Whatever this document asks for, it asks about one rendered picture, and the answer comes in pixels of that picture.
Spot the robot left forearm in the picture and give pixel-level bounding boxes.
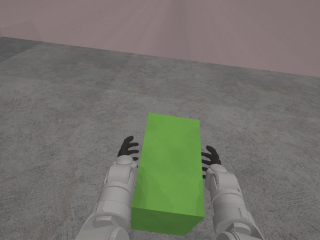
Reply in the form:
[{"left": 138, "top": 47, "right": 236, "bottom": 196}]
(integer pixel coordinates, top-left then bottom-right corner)
[{"left": 78, "top": 155, "right": 137, "bottom": 234}]

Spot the robot left upper arm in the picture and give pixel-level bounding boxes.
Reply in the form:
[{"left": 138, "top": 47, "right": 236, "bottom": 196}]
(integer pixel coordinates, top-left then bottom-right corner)
[{"left": 75, "top": 225, "right": 130, "bottom": 240}]

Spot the robot right upper arm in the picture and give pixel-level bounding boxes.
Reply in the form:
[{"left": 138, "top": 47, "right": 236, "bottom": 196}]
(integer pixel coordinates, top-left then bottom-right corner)
[{"left": 216, "top": 230, "right": 262, "bottom": 240}]

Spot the carton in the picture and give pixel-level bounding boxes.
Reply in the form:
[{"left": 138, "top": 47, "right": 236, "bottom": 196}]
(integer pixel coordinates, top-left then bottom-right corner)
[{"left": 130, "top": 112, "right": 205, "bottom": 236}]

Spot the robot right forearm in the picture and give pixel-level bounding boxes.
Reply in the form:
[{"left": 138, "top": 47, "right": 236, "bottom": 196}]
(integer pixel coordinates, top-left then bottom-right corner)
[{"left": 204, "top": 164, "right": 265, "bottom": 240}]

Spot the right robot hand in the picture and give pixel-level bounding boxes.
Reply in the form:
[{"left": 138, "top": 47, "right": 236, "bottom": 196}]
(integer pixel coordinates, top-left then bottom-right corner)
[{"left": 201, "top": 145, "right": 221, "bottom": 179}]

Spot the left robot hand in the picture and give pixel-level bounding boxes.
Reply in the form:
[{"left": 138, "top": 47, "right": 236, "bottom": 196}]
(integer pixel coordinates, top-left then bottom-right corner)
[{"left": 117, "top": 136, "right": 139, "bottom": 167}]

